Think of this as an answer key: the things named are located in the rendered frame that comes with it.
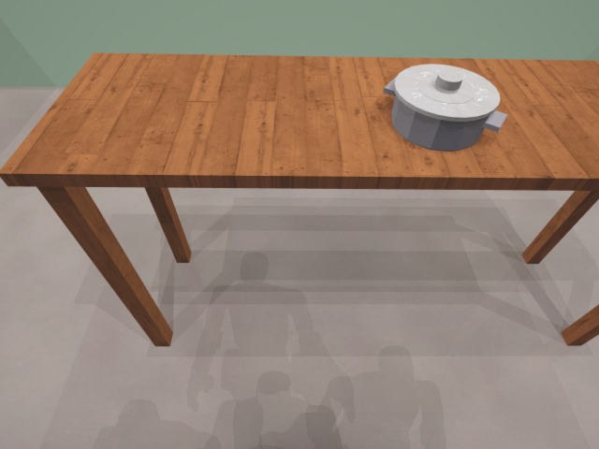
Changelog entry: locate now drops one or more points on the lid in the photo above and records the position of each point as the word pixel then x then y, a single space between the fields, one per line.
pixel 476 98

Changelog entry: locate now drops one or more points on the knob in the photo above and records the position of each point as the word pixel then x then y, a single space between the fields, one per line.
pixel 449 80

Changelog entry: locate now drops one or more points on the pot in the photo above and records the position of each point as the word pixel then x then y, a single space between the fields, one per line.
pixel 435 134

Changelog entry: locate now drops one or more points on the table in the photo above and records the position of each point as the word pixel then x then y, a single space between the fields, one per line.
pixel 163 121

